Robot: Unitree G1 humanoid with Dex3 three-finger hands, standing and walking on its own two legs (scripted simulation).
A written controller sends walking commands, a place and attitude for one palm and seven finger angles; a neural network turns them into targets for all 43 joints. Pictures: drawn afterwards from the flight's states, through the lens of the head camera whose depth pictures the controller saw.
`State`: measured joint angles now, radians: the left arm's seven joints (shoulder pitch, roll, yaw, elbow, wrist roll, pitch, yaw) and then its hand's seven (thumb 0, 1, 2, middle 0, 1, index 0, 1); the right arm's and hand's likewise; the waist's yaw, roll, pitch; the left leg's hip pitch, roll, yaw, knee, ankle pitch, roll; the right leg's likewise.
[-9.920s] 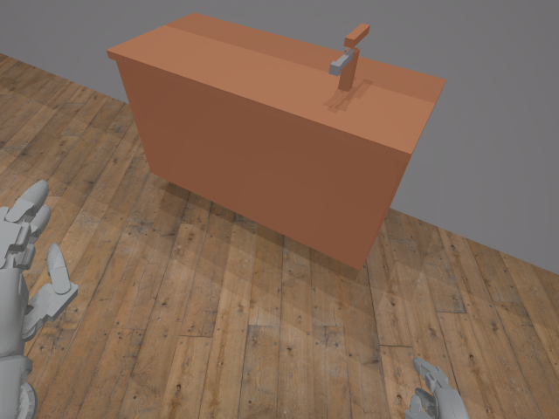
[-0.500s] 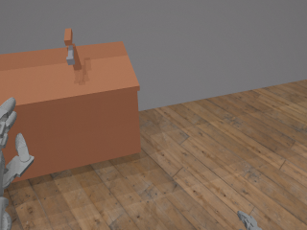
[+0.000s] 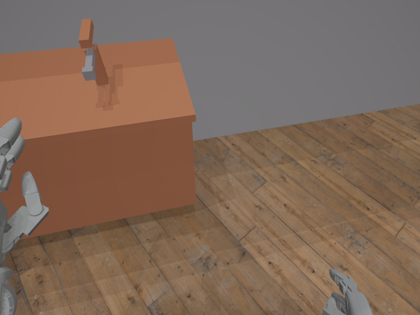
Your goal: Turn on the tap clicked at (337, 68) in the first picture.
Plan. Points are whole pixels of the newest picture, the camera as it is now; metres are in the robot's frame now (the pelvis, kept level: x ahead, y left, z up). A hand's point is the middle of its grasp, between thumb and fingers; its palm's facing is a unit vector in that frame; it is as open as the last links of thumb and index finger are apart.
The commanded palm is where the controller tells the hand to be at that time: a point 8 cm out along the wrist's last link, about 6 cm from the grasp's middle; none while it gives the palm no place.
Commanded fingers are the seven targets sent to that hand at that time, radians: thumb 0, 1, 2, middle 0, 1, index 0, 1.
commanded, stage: take the last steps up to it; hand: left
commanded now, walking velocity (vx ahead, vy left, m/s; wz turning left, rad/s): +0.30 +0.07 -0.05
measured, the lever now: (89, 73) +0.68 +0.41 +0.05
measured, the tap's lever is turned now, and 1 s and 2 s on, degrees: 0 0 0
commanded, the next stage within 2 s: come to a stop and stand still in 0.78 s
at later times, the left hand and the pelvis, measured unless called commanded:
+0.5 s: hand (100, 131) +0.35 +0.22 +0.17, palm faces +0.37 -0.81 -0.45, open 7.4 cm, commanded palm +0.29 +0.27 +0.18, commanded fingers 0.00 0.90 0.90 -0.20 -0.30 -0.20 -0.30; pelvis +0.13 -0.01 +0.00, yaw -1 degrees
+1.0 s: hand (107, 87) +0.46 +0.24 +0.18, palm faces +0.35 -0.81 -0.48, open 7.4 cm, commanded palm +0.41 +0.29 +0.18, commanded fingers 0.00 0.90 0.90 -0.20 -0.30 -0.20 -0.30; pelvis +0.24 +0.01 +0.00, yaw -2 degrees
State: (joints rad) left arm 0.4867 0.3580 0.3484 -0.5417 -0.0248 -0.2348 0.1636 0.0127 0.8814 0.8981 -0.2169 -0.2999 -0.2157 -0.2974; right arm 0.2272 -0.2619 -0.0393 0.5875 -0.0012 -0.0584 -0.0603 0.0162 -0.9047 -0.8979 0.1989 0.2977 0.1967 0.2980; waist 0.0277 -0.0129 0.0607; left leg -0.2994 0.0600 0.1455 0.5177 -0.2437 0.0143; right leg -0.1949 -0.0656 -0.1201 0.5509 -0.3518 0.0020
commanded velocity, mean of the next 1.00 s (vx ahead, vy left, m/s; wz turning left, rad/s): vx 0.18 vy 0.06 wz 0.00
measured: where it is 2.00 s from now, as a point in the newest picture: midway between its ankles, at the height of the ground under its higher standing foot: (205, 310)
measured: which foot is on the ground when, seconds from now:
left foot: down 0.00-0.34, up 0.36-0.66, down 0.68-1.00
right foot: down 0.00-0.02, up 0.04-0.32, down 0.34-0.68, up 0.70-0.96, down 0.98-1.00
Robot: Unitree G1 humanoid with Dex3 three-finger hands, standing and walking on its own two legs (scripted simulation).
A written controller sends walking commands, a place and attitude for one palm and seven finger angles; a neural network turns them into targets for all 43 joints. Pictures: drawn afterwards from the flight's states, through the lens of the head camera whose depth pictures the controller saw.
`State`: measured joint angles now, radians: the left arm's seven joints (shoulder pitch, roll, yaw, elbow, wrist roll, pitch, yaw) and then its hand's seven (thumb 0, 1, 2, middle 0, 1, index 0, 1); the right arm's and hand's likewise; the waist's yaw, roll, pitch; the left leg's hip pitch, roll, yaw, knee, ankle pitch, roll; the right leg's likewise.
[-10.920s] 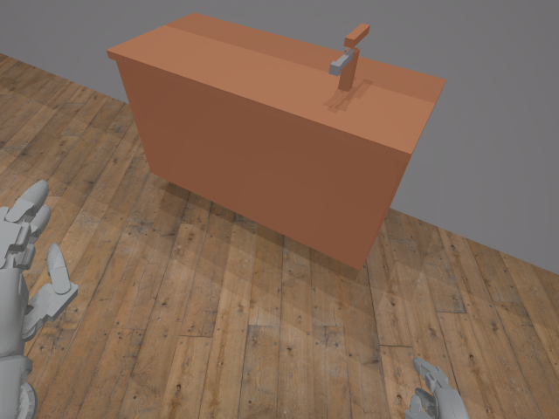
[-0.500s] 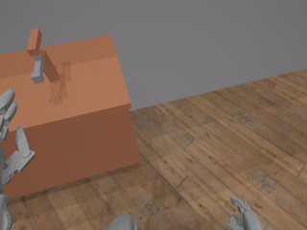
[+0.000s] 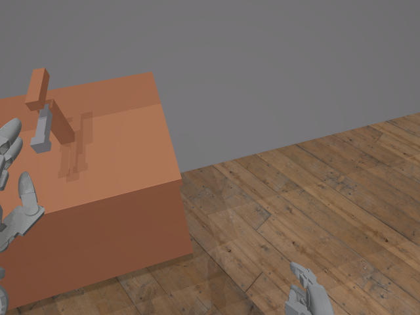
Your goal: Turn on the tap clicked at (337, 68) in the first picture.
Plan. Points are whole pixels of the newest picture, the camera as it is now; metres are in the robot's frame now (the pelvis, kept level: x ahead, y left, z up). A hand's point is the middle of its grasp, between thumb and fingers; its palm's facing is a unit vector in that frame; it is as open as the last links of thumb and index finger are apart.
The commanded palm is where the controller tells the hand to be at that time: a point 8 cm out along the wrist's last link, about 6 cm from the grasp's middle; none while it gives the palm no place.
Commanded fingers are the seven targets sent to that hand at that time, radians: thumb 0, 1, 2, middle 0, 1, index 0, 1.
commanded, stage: come to a stop and stand still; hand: left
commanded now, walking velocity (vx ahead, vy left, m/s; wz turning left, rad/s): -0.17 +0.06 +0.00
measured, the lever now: (41, 144) +0.43 +0.41 +0.06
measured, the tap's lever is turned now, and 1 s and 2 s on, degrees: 0 0 0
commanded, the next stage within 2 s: look again from close up in 0.78 s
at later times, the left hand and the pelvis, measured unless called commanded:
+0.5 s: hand (29, 213) +0.21 +0.25 +0.18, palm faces +0.40 -0.83 -0.38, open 7.4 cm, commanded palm +0.16 +0.29 +0.19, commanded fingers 0.00 0.90 0.90 -0.20 -0.30 -0.20 -0.30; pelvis -0.01 +0.01 +0.01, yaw +0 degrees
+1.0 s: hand (0, 193) +0.23 +0.29 +0.19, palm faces +0.42 -0.82 -0.38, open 7.4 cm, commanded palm +0.15 +0.30 +0.19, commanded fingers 0.00 0.90 0.90 -0.20 -0.30 -0.20 -0.30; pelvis -0.03 +0.02 +0.01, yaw -3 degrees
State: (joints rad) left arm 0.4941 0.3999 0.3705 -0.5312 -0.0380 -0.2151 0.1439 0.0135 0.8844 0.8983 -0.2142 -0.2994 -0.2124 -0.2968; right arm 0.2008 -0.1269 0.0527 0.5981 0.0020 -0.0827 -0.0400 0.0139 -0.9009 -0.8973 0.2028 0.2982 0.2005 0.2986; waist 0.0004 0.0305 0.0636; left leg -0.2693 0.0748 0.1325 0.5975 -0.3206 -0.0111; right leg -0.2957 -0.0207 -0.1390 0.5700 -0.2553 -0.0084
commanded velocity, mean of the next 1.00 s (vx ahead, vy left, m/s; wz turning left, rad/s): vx -0.03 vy -0.01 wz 0.00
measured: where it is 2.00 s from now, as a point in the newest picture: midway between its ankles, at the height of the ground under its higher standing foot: outside the picture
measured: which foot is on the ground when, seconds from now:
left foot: down 0.00-0.00, up 0.02-0.24, down 0.26-1.00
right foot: down 0.00-1.00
